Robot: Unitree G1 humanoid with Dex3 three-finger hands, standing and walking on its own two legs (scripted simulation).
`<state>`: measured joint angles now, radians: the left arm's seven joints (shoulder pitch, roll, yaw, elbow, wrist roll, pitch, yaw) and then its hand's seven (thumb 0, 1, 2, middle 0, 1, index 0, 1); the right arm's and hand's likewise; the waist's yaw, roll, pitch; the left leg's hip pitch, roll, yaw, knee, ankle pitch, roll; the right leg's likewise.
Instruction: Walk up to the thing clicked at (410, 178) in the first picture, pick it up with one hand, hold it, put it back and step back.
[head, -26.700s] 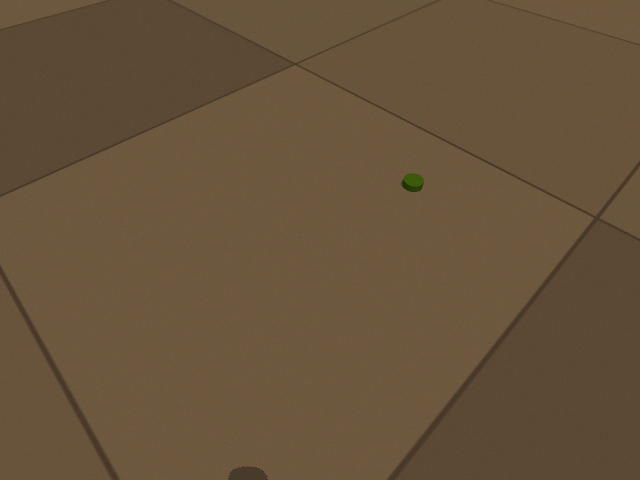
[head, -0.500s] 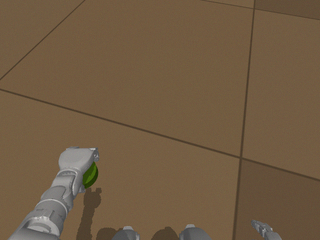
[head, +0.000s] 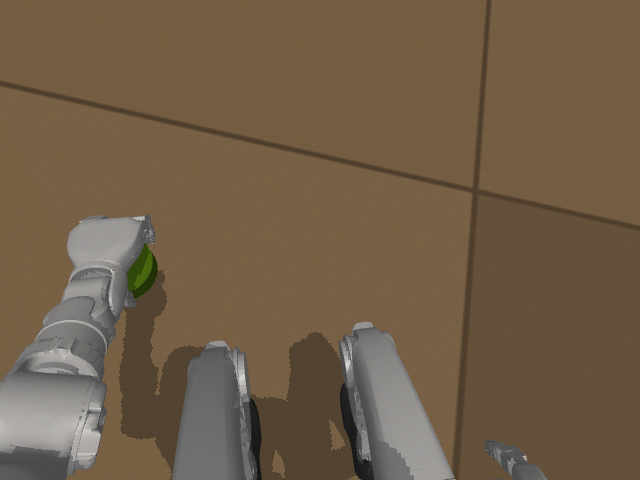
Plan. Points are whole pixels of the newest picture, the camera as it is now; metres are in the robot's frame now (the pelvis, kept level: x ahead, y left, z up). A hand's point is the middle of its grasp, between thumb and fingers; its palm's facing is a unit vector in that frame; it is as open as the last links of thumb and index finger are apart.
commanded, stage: crouch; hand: left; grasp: from above
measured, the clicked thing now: (122, 268) +0.42 +0.24 -0.17
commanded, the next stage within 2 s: lower in 1.04 s
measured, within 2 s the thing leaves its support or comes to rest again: neither
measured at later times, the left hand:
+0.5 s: hand (151, 272) +0.44 +0.23 -0.28, palm faces -0.45 -0.03 -0.89, open 10.7 cm
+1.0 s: hand (161, 274) +0.45 +0.23 -0.35, palm faces -0.45 -0.03 -0.89, open 10.7 cm
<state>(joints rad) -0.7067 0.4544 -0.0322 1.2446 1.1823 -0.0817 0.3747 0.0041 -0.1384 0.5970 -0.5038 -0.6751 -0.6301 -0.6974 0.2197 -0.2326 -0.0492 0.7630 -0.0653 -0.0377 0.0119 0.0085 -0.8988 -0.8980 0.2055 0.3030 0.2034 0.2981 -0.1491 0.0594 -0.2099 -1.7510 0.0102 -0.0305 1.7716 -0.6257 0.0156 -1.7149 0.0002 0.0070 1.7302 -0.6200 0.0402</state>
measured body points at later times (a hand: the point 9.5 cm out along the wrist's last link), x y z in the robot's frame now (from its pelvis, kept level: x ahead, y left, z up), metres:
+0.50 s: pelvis -0.01 -0.01 -0.11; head +0.22 +0.02 +0.27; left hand +0.46 +0.23 -0.23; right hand +0.05 -0.29 -0.24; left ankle +0.07 +0.11 -0.49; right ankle +0.07 -0.14 -0.49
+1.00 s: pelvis -0.02 -0.01 -0.18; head +0.22 +0.03 +0.20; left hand +0.47 +0.23 -0.30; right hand +0.01 -0.28 -0.29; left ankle +0.07 +0.11 -0.49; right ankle +0.07 -0.14 -0.49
